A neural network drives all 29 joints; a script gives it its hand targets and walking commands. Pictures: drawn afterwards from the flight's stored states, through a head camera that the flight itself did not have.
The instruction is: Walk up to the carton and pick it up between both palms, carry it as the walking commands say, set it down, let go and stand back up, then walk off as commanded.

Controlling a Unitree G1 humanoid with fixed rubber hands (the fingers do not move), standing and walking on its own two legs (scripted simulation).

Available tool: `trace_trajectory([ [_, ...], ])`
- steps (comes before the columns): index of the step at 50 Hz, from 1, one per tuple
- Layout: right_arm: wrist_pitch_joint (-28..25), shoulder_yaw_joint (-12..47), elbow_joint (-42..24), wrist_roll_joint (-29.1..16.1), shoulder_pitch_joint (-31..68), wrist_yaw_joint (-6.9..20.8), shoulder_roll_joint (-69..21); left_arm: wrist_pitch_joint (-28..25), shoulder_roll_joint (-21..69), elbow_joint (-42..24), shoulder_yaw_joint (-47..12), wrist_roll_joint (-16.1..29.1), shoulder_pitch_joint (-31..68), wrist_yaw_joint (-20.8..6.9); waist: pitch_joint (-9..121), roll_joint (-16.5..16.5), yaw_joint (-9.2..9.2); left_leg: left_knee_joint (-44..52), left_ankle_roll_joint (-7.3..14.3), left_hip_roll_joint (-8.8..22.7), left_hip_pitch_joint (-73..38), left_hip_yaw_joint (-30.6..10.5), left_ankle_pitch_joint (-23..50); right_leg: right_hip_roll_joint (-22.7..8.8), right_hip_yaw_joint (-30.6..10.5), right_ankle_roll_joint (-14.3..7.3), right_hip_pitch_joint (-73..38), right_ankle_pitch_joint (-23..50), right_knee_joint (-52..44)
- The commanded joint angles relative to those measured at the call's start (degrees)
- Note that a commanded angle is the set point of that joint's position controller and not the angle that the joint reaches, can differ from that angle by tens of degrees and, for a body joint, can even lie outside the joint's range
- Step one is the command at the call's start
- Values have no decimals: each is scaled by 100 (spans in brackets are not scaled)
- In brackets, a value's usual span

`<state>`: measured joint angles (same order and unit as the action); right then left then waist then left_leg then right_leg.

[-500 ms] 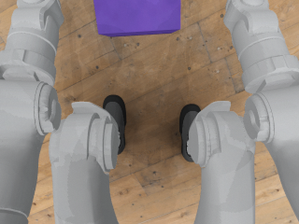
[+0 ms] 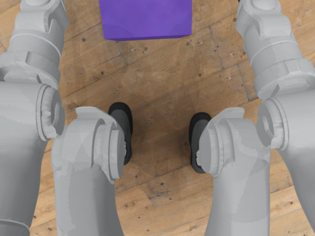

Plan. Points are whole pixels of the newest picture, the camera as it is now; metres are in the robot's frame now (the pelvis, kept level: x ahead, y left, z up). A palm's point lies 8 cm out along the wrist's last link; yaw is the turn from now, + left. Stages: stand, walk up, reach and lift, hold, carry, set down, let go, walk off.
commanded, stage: reach and lift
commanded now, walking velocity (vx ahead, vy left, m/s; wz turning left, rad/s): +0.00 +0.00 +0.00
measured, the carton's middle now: out of the picture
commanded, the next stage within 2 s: none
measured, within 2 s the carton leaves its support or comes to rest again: leaves its support in 1.14 s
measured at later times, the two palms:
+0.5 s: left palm out of the picture +0.53 +0.20 -0.20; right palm out of the picture +0.54 -0.08 -0.20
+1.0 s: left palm out of the picture +0.53 +0.20 -0.20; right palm out of the picture +0.55 -0.07 -0.19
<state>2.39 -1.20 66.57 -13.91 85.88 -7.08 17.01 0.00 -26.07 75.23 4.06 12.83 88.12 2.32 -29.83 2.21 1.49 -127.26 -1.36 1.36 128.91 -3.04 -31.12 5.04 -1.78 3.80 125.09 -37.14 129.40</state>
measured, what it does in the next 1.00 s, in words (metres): stands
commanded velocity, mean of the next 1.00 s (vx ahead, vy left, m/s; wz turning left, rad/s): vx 0.00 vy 0.00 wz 0.00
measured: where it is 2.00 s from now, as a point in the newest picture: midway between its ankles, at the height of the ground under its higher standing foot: (161, 147)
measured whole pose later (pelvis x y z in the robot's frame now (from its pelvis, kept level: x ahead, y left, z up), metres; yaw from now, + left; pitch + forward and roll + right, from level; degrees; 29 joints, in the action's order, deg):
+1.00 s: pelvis +0.01 +0.01 -0.01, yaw -1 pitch +37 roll -2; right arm 7.5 -17.8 65.2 2.7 84.5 -4.6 8.0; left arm 6.9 -18.6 72.5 9.4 0.8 86.3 0.9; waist -20.5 2.2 2.4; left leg -129.2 -0.1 1.8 133.3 -2.2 -33.0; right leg 5.4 -2.6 4.6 129.0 -39.0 130.9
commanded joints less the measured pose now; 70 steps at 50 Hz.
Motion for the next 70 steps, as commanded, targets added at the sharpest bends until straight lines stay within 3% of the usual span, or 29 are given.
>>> trace_trajectory([
  [1, -238, -31, -878, -15, 1659, 28, 128, -224, -287, -776, -22, 22, 1668, -14, 7386, -94, 244, 698, 35, -155, -3454, 312, 2484, -74, 399, -67, -2292, 2426, -1105],
  [3, -237, -83, -866, 25, 1762, 18, 150, -218, -274, -786, -10, 23, 1804, 6, 7364, -63, 201, 729, 50, -167, -3427, 288, 2376, -59, 411, -78, -2260, 2331, -1089],
  [5, -217, -117, -795, 77, 1806, 22, 90, -199, -256, -644, 36, -85, 1773, 1, 7209, -62, 274, 779, 37, -176, -3370, 303, 2196, -62, 408, -68, -2266, 2188, -1130],
  [7, -215, -181, -796, 159, 1818, 29, 15, -191, -123, -652, 13, -95, 1836, -8, 7209, -57, 189, 778, 27, -207, -3454, 290, 2196, -33, 442, -69, -2215, 2156, -1119],
  [15, -205, -496, -643, 625, 1720, 61, -560, -173, 423, -657, 272, -572, 1770, -52, 6969, -87, 250, 822, 9, -367, -3494, 357, 2181, 115, 467, -42, -2237, 2186, -1127],
  [18, -216, -609, -692, 885, 1689, 107, -963, -137, 985, -608, 303, -729, 1698, -165, 6856, -11, 127, 811, 21, -426, -3454, 341, 2197, 176, 500, -21, -2246, 2219, -1106],
  [23, -149, -473, -735, 1137, 2081, 577, -2889, -10, 2950, -738, -35, -926, 2022, -633, 6341, -109, 137, 761, 90, -563, -3191, 347, 2281, 345, 507, -90, -1800, 2282, -973],
  [24, -121, -417, -756, 1184, 2162, 700, -3289, 35, 3335, -774, -67, -968, 2062, -742, 6215, -91, 218, 757, 94, -608, -3071, 395, 2275, 372, 501, -104, -1759, 2277, -964],
  [26, -43, -314, -816, 1284, 2389, 941, -4127, 153, 4221, -719, -159, -993, 2137, -1007, 6095, 74, 193, 705, 142, -671, -2840, 447, 2155, 432, 532, -105, -1745, 2194, -943],
  [27, -6, -295, -812, 1284, 2425, 1045, -4449, 194, 4484, -808, -162, -1040, 2160, -1108, 6047, 4, 238, 676, 158, -684, -2769, 497, 2126, 466, 509, -128, -1706, 2196, -943],
  [35, 204, -392, -868, 1468, 2201, 1427, -5426, 460, 5557, -964, -120, -1097, 1815, -1475, 5721, 41, 246, 601, 262, -759, -2417, 535, 2218, 545, 581, -200, -1270, 2222, -848],
  [43, 254, -395, -892, 1445, 1969, 1547, -5689, 487, 5843, -1153, -220, -1063, 1587, -1508, 5587, -51, 264, 576, 293, -807, -2457, 512, 2574, 585, 578, -250, -927, 2393, -834],
  [47, 247, -330, -948, 1405, 2040, 1529, -5768, 459, 5867, -1212, -232, -1007, 1635, -1496, 5641, 100, 294, 573, 302, -803, -2445, 501, 2629, 579, 589, -252, -948, 2388, -815],
  [50, 249, -275, -988, 1336, 2052, 1506, -5908, 420, 5976, -1438, -401, -881, 1833, -1473, 6026, 91, 222, 572, 263, -815, -2629, 513, 2774, 602, 635, -261, -1172, 2509, -792],
  [52, 240, -157, -1123, 1268, 2203, 1489, -5980, 408, 6025, -1455, -460, -830, 1882, -1436, 6291, 44, 327, 579, 254, -802, -2810, 536, 2883, 605, 640, -240, -1298, 2576, -810],
  [56, 281, -82, -1193, 1203, 2279, 1434, -6246, 342, 6096, -2044, -723, -533, 2463, -1379, 7077, 98, 218, 549, 203, -823, -3088, 580, 3029, 609, 685, -251, -1680, 2747, -783],
  [57, 297, -77, -1214, 1209, 2258, 1423, -6283, 343, 6119, -2089, -768, -501, 2535, -1361, 7200, -14, 211, 563, 184, -813, -3228, 596, 3073, 606, 693, -241, -1696, 2747, -808],
  [62, 422, -31, -1329, 1251, 2371, 1379, -6549, 385, 6137, -2405, -851, -412, 2914, -1294, 7829, -9, 334, 697, 140, -815, -3399, 694, 2804, 608, 720, -222, -2090, 2604, -922],
  [67, 649, -81, -1240, 1397, 2341, 1367, -6778, 493, 6071, -2687, -812, -429, 3257, -1288, 8181, 142, 306, 796, 108, -794, -3296, 830, 2295, 596, 722, -197, -2430, 2273, -1104],
  [70, 769, -73, -1277, 1430, 2404, 1365, -6909, 581, 6095, -2826, -852, -446, 3469, -1299, 8668, -9, 345, 878, 91, -782, -3510, 916, 2103, 595, 747, -199, -2652, 2121, -1178],
])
